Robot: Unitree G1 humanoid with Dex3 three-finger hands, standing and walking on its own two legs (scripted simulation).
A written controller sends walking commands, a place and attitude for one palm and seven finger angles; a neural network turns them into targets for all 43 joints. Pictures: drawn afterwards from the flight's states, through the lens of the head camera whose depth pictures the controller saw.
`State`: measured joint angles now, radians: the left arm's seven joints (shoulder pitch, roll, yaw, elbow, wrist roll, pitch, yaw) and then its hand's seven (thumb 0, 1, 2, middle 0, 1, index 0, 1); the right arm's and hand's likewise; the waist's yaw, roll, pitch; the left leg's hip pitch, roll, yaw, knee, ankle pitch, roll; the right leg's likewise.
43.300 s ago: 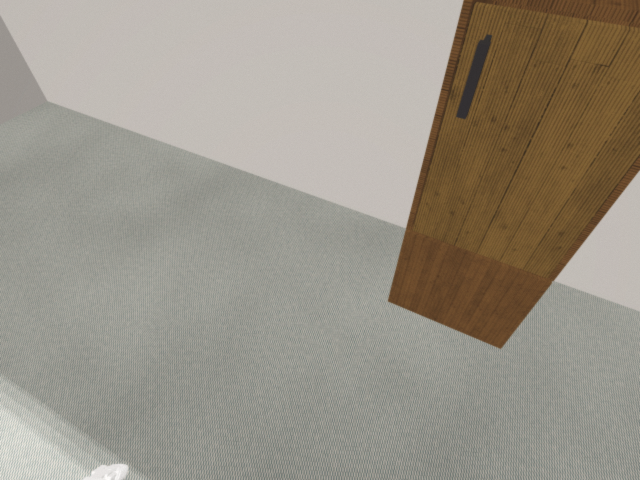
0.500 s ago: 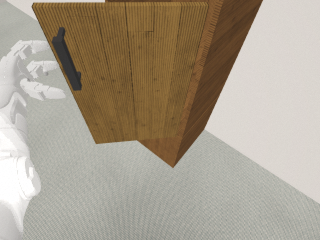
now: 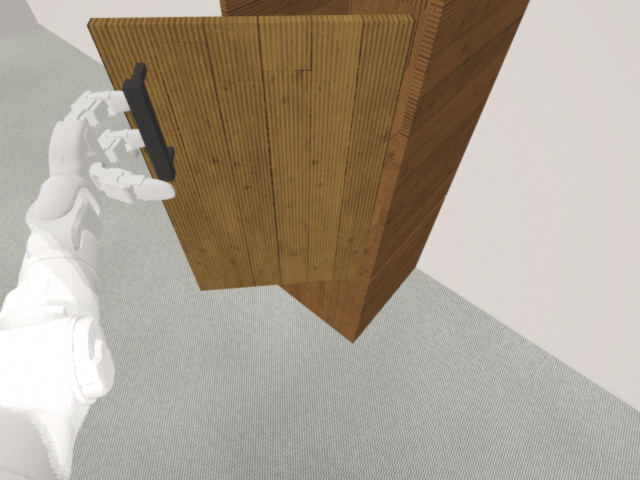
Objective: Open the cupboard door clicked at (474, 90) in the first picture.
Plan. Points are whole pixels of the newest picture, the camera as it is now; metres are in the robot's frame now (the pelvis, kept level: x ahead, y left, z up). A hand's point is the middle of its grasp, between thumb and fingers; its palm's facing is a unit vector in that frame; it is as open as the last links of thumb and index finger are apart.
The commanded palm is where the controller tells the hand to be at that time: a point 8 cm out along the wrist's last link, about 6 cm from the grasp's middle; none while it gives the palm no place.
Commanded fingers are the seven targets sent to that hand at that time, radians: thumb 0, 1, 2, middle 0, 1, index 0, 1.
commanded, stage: slide the fingers in behind the handle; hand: left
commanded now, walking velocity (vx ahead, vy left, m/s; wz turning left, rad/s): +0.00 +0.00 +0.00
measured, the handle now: (154, 126) +0.53 +0.20 +0.15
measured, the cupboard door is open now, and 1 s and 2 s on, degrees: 46 46 49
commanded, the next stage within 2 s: close the thumb around the handle in 0.84 s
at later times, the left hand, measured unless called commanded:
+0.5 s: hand (165, 148) +0.49 +0.18 +0.15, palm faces +0.08 -1.00 +0.03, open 14.0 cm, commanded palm +0.46 +0.23 +0.15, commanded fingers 0.00 -0.50 0.30 -0.30 -1.20 -0.30 -1.20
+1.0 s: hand (171, 148) +0.49 +0.17 +0.15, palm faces +0.08 -1.00 +0.01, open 14.0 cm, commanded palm +0.46 +0.22 +0.15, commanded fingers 0.00 -0.28 0.40 -0.32 -1.22 -0.32 -1.22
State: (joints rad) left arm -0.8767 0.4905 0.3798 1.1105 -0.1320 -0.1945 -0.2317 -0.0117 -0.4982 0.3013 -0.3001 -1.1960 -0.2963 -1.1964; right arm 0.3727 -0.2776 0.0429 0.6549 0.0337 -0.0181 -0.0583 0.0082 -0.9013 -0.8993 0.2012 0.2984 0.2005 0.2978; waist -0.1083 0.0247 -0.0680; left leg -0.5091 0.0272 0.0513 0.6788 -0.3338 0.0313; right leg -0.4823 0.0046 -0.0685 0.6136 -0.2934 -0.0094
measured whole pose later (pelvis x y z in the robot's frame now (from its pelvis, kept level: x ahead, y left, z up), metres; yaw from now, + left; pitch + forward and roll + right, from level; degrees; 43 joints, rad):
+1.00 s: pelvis +0.00 -0.01 +0.00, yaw +0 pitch +10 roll -1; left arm -0.90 0.41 0.34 1.10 -0.11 -0.21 -0.14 -0.01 -0.49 0.30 -0.30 -1.20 -0.30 -1.20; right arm 0.39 -0.28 0.03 0.68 0.03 -0.03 -0.04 0.01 -0.90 -0.90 0.20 0.30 0.20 0.30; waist -0.11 0.03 -0.07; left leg -0.51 0.03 0.05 0.68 -0.33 0.02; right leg -0.49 0.01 -0.06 0.63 -0.30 -0.02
